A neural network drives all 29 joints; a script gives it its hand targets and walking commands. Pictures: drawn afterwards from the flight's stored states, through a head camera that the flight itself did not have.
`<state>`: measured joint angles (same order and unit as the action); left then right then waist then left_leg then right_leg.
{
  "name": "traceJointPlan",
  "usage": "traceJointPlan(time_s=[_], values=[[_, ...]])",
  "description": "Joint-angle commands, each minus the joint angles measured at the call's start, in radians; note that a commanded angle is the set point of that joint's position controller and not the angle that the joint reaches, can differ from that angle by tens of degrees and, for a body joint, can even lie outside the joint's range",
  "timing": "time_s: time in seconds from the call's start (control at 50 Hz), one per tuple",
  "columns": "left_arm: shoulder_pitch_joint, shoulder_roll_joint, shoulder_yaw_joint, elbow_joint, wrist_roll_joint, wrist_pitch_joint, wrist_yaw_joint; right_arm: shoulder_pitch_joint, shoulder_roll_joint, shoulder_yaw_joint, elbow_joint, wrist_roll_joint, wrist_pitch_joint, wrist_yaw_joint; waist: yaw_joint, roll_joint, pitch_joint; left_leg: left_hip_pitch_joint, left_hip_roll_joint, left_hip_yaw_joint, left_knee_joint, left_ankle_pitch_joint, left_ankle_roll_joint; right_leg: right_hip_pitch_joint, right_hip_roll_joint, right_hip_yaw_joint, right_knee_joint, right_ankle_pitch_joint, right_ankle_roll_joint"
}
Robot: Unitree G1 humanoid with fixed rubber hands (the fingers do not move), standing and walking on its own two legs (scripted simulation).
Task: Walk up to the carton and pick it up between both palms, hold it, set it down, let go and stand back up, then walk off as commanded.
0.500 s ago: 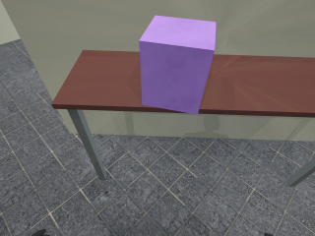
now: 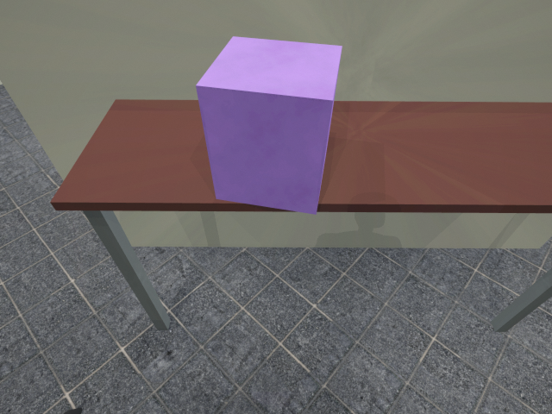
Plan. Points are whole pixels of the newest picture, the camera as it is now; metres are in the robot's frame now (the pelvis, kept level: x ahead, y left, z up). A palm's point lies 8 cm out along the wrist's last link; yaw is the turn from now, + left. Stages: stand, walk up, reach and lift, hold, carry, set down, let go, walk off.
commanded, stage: walk up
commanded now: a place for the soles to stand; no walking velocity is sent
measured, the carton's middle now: (275, 127) +0.61 +0.01 +0.10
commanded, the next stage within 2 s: none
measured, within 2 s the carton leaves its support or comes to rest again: neither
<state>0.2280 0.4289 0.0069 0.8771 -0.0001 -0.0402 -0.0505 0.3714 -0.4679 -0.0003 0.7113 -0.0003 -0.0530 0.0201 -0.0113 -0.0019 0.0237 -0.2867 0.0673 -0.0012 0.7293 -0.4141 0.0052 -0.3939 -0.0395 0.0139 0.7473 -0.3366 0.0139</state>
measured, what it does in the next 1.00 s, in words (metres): walks ahead: left foot, then right foot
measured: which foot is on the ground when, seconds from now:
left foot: down 0.00-0.00, up 0.02-0.34, down 0.36-0.64, up 0.66-0.94, down 0.96-1.00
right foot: down 0.00-0.38, up 0.40-0.60, down 0.62-1.00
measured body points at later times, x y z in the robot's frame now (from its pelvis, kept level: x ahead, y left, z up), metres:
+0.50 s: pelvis +0.11 -0.01 +0.01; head +0.12 -0.01 +0.46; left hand +0.16 +0.31 -0.11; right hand +0.20 -0.33 -0.08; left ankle +0.17 +0.13 -0.71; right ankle +0.09 -0.12 -0.67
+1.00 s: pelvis +0.18 -0.02 +0.00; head +0.22 -0.03 +0.45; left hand +0.22 +0.31 -0.11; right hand +0.29 -0.33 -0.11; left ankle +0.27 +0.10 -0.71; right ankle +0.17 -0.15 -0.71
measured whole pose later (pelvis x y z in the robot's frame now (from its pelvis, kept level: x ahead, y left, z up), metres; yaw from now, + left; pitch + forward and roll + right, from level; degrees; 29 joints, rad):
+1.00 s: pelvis +0.18 -0.02 +0.00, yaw +0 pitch -2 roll +0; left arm 0.31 0.42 0.01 0.88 0.00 -0.04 -0.01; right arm 0.28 -0.43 0.00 0.71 0.00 -0.04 0.01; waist 0.02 0.03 0.11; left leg -0.44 0.02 0.02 0.72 -0.23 0.03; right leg -0.32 -0.03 -0.02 0.80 -0.47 -0.01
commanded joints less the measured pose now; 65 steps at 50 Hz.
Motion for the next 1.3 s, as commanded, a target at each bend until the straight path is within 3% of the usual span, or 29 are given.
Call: traceJointPlan(time_s=[0.0, 0.02, 0.04, 0.12, 0.2, 0.3, 0.32, 0.34, 0.36, 0.38, 0.46, 0.52, 0.58, 0.6, 0.62, 0.64, 0.66, 0.74, 0.78, 0.84, 0.9, 0.94, 0.96, 0.98, 1.02, 1.08, 1.12, 1.14, 1.28], values=[[0.218, 0.407, 0.164, -0.051, 0.046, -0.045, 0.024, -0.109, -0.156, -0.088, -0.073, -0.018, -0.018, -0.02, 0.14, -0.242, -0.033, -0.575, -0.116, -0.078, 0.462, -0.176, 0.035, 0.401, -0.353, 0.758, -0.553, -0.478, -0.247], [0.151, 0.382, 0.165, -0.065, 0.028, -0.051, 0.019, -0.127, -0.226, -0.093, -0.045, -0.012, -0.024, -0.021, 0.101, -0.054, 0.072, -0.58, -0.051, -0.111, 0.48, -0.093, 0.053, 0.338, -0.356, 0.72, -0.537, -0.444, -0.261], [0.112, 0.332, 0.141, -0.069, 0.016, -0.052, 0.019, -0.081, -0.213, -0.095, -0.031, -0.002, -0.03, -0.013, 0.07, -0.053, 0.063, -0.541, -0.012, -0.08, 0.419, -0.014, 0.041, 0.376, -0.273, 0.549, -0.459, -0.21, -0.227], [0.155, 0.271, 0.119, -0.076, 0.01, -0.058, 0.026, -0.05, -0.159, -0.086, -0.011, -0.007, -0.039, -0.001, 0.068, -0.143, -0.009, -0.415, -0.011, 0.005, 0.251, 0.01, 0.022, 0.364, -0.186, 0.309, -0.352, 0.319, -0.267], [0.164, 0.304, 0.119, -0.092, 0.011, -0.044, 0.024, -0.077, -0.159, -0.096, -0.035, -0.011, -0.038, -0.001, 0.077, -0.219, -0.016, -0.357, -0.019, 0.016, 0.108, 0.061, 0.013, 0.331, -0.208, 0.307, -0.353, 0.27, -0.275], [0.102, 0.245, 0.086, -0.118, -0.001, -0.024, 0.019, 0.027, -0.118, -0.1, 0.009, -0.012, -0.056, -0.008, 0.004, -0.145, -0.096, 0.025, -0.098, 0.119, -0.244, 0.254, 0.031, 0.185, -0.113, 0.09, -0.111, 0.386, -0.177], [0.075, 0.203, 0.065, -0.142, -0.001, -0.025, 0.021, 0.117, -0.16, -0.12, 0.029, -0.021, -0.063, -0.022, -0.049, -0.086, -0.147, 0.211, -0.061, 0.045, -0.246, 0.273, 0.052, 0.072, -0.085, 0.076, 0.032, 0.367, -0.133], [0.085, 0.146, 0.053, -0.148, -0.006, -0.033, 0.021, 0.187, -0.229, -0.138, 0.037, -0.032, -0.068, -0.031, -0.087, 0.046, -0.217, 0.362, 0.092, -0.211, -0.268, 0.117, 0.112, -0.106, -0.016, 0.013, 0.251, 0.257, -0.086], [0.093, 0.144, 0.053, -0.151, -0.008, -0.027, 0.021, 0.18, -0.315, -0.163, 0.016, -0.037, -0.067, -0.029, -0.088, 0.184, -0.159, 0.447, 0.322, -0.647, -0.424, -0.209, 0.249, -0.408, 0.098, -0.035, 0.365, -0.171, -0.058], [0.053, 0.244, 0.071, -0.114, 0.004, -0.011, 0.028, 0.146, -0.316, -0.159, 0.019, -0.002, -0.064, -0.022, -0.08, 0.11, -0.041, 0.262, 0.384, -0.679, -0.501, -0.451, 0.31, -0.425, 0.002, 0.038, 0.424, -0.259, -0.067], [0.116, 0.243, 0.091, -0.072, 0.018, -0.017, 0.003, -0.025, -0.261, -0.131, -0.01, -0.006, -0.048, -0.009, 0.002, 0.16, 0.094, -0.005, 0.224, -0.381, -0.472, -0.259, 0.242, -0.201, -0.035, 0.01, 0.212, -0.165, -0.03], [0.107, 0.235, 0.1, -0.059, 0.009, -0.021, -0.006, -0.034, -0.287, -0.14, -0.013, -0.014, -0.037, 0.001, 0.003, 0.222, 0.081, -0.075, 0.238, -0.293, -0.452, -0.27, 0.248, -0.075, -0.021, -0.046, 0.058, -0.221, -0.029], [0.233, 0.184, 0.1, 0.003, 0.01, -0.046, 0.022, -0.099, -0.188, -0.104, -0.014, -0.013, -0.012, 0.003, 0.088, 0.13, 0.002, -0.215, 0.099, -0.111, -0.14, -0.035, 0.148, 0.269, 0.042, -0.098, -0.238, 0.062, -0.055], [0.305, 0.243, 0.117, 0.026, 0.026, -0.054, 0.043, -0.07, -0.121, -0.087, -0.028, -0.01, -0.003, -0.001, 0.121, -0.048, -0.053, -0.276, 0.026, -0.033, 0.117, 0.013, 0.105, 0.405, 0.006, 0.0, -0.295, 0.022, -0.057], [0.256, 0.351, 0.136, -0.023, 0.039, -0.065, 0.055, -0.061, -0.024, -0.049, -0.056, -0.003, -0.001, -0.001, 0.094, -0.275, -0.023, -0.499, -0.106, 0.051, 0.33, -0.117, 0.036, 0.391, -0.314, 0.569, -0.48, -0.093, -0.117], [0.21, 0.382, 0.142, -0.038, 0.035, -0.061, 0.049, -0.129, -0.158, -0.083, -0.049, -0.013, 0.003, -0.022, 0.098, -0.158, 0.064, -0.53, -0.09, -0.065, 0.369, -0.176, 0.025, 0.306, -0.386, 0.718, -0.48, -0.04, -0.248], [0.15, 0.355, 0.135, -0.046, 0.013, -0.062, 0.049, -0.089, -0.19, -0.084, -0.035, 0.0, -0.002, -0.026, 0.062, -0.066, 0.062, -0.522, -0.047, -0.08, 0.362, -0.103, 0.031, 0.354, -0.356, 0.57, -0.409, 0.116, -0.238], [0.229, 0.271, 0.107, -0.038, 0.008, -0.064, 0.067, -0.106, -0.125, -0.087, -0.043, -0.006, -0.002, -0.016, 0.077, -0.097, -0.026, -0.478, -0.031, -0.039, 0.261, -0.039, 0.037, 0.492, -0.244, 0.315, -0.223, 0.851, -0.2], [0.182, 0.279, 0.098, -0.061, 0.005, -0.054, 0.07, -0.12, -0.11, -0.088, -0.04, -0.004, 0.001, -0.019, 0.073, -0.151, -0.036, -0.369, -0.019, 0.007, 0.178, -0.009, 0.024, 0.369, -0.251, 0.233, -0.241, 0.792, -0.244], [0.118, 0.25, 0.089, -0.079, 0.005, -0.041, 0.072, -0.079, -0.083, -0.075, -0.014, 0.003, 0.004, -0.022, 0.055, -0.196, -0.059, -0.239, -0.065, 0.07, 0.038, 0.111, 0.03, 0.299, -0.169, 0.151, -0.149, 0.833, -0.195], [0.026, 0.22, 0.069, -0.101, -0.01, -0.022, 0.07, -0.012, -0.105, -0.084, 0.027, -0.012, -0.008, -0.035, -0.014, -0.163, -0.112, 0.017, -0.085, 0.069, -0.156, 0.335, 0.056, 0.12, -0.115, 0.052, -0.024, 0.55, -0.137], [0.051, 0.148, 0.037, -0.11, -0.026, -0.023, 0.069, 0.01, -0.201, -0.114, 0.029, -0.03, -0.003, -0.04, -0.026, 0.103, -0.191, 0.223, 0.126, -0.281, -0.231, 0.37, 0.152, -0.105, -0.008, -0.027, 0.127, 0.15, -0.055], [0.049, 0.162, 0.035, -0.088, -0.021, -0.006, 0.073, -0.028, -0.231, -0.118, 0.014, -0.016, -0.002, -0.036, -0.005, 0.128, -0.131, 0.133, 0.278, -0.488, -0.342, 0.187, 0.255, -0.133, 0.052, -0.056, 0.183, -0.277, -0.035], [0.081, 0.209, 0.053, -0.069, -0.012, -0.004, 0.078, -0.048, -0.245, -0.118, -0.004, -0.011, 0.007, -0.027, -0.003, 0.139, -0.092, 0.075, 0.3, -0.497, -0.374, 0.056, 0.315, -0.094, 0.023, -0.02, 0.227, -0.335, -0.044], [0.072, 0.198, 0.052, -0.053, -0.006, -0.005, 0.071, -0.145, -0.202, -0.102, -0.006, -0.018, 0.021, -0.028, 0.019, 0.208, 0.003, -0.014, 0.219, -0.38, -0.373, -0.045, 0.241, -0.068, -0.008, -0.004, 0.064, -0.286, -0.053], [0.131, 0.172, 0.056, 0.019, 0.004, -0.03, 0.072, -0.185, -0.13, -0.073, 0.009, 0.0, 0.033, -0.019, 0.059, 0.115, -0.046, -0.111, 0.101, -0.214, -0.19, 0.193, 0.128, 0.197, 0.011, -0.02, -0.23, 0.021, -0.059], [0.054, 0.268, 0.078, -0.009, 0.03, -0.049, 0.075, -0.177, -0.101, -0.065, 0.011, -0.002, 0.043, -0.01, 0.029, -0.002, -0.011, -0.205, -0.019, -0.081, -0.04, 0.054, 0.046, 0.115, -0.18, 0.331, -0.378, -0.208, -0.117], [0.005, 0.291, 0.074, -0.008, 0.027, -0.046, 0.074, -0.185, -0.107, -0.072, 0.02, -0.009, 0.045, -0.011, 0.006, -0.018, 0.021, -0.171, -0.051, -0.046, -0.029, -0.019, 0.03, 0.08, -0.231, 0.373, -0.37, -0.218, -0.168], [-0.005, 0.174, 0.046, -0.017, 0.008, -0.032, 0.061, -0.203, -0.152, -0.074, 0.035, -0.02, 0.015, -0.008, 0.024, 0.089, -0.068, -0.02, 0.109, -0.271, -0.278, -0.005, 0.128, 0.047, -0.01, 0.02, -0.19, -0.121, -0.058]])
